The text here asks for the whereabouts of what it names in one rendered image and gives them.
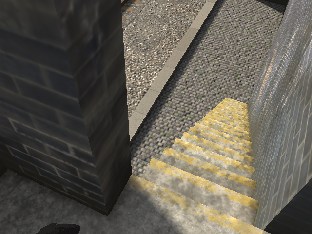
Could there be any left robot hand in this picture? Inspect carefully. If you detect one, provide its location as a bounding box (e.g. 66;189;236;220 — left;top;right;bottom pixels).
35;222;80;234

